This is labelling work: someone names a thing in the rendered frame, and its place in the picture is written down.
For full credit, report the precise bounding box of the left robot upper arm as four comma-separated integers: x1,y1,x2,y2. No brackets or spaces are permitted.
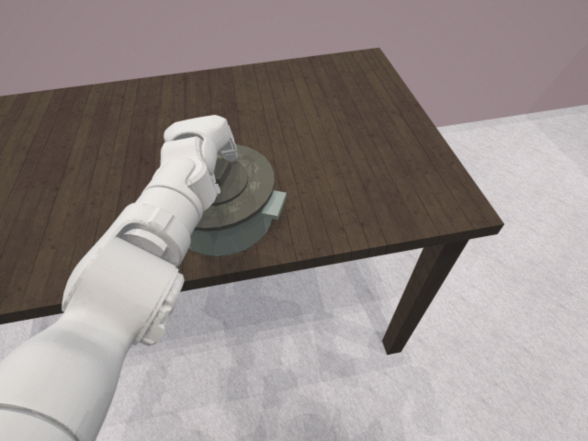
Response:
0,237,185,441

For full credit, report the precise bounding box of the table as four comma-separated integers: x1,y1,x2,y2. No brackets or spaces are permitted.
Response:
0,48,504,355

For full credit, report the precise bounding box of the pot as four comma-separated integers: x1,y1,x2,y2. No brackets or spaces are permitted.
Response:
189,190,287,256

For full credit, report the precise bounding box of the knob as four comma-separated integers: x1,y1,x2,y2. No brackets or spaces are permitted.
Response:
214,159,232,186

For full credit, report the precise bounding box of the robot left hand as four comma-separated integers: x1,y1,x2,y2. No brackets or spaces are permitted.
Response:
164,115,238,197

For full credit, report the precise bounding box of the lid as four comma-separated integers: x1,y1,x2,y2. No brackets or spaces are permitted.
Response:
194,144,275,232

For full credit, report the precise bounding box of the left robot forearm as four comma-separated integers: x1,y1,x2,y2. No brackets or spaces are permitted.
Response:
62,130,217,312

